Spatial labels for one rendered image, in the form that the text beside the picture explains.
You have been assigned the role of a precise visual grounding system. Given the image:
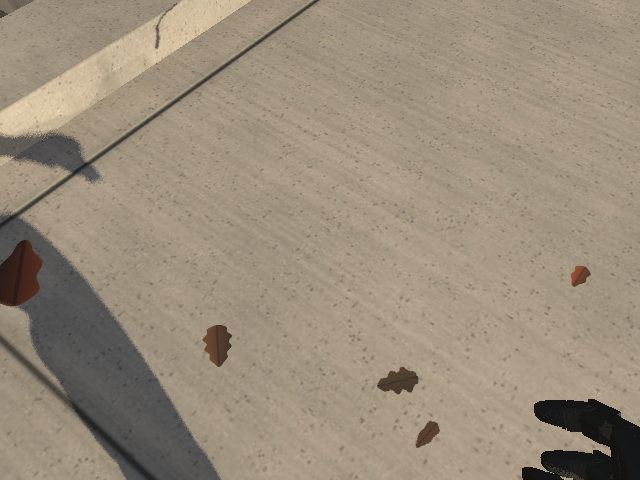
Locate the robot right hand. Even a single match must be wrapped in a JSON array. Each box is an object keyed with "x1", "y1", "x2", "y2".
[{"x1": 522, "y1": 399, "x2": 640, "y2": 480}]

